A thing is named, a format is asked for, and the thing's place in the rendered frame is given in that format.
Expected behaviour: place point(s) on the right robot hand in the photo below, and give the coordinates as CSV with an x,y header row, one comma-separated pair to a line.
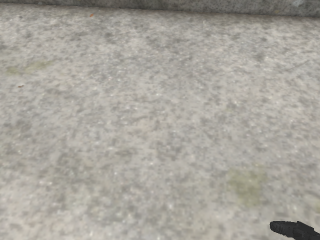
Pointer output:
x,y
296,230

